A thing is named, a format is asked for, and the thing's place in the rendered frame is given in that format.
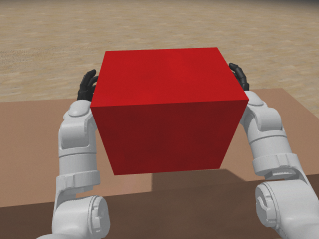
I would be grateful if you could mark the right robot hand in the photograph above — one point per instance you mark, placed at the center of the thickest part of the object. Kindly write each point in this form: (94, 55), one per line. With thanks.
(239, 74)

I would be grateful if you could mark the robot right forearm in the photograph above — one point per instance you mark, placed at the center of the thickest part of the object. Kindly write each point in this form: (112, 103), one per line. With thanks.
(272, 154)

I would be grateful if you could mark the left robot hand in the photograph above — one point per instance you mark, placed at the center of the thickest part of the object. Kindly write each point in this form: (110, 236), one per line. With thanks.
(86, 87)

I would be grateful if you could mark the robot left forearm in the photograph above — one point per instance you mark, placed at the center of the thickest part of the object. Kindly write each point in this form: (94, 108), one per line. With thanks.
(77, 153)

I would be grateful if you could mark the carton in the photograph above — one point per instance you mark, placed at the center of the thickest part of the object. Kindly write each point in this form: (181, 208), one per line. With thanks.
(166, 110)

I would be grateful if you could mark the pedestal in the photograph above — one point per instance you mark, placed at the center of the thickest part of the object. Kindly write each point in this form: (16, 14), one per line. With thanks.
(193, 204)

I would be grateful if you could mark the robot left upper arm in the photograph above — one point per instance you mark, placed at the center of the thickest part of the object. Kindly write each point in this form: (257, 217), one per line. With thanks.
(81, 218)

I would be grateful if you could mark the robot right upper arm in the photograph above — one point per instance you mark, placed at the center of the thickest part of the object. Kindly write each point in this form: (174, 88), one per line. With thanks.
(289, 207)

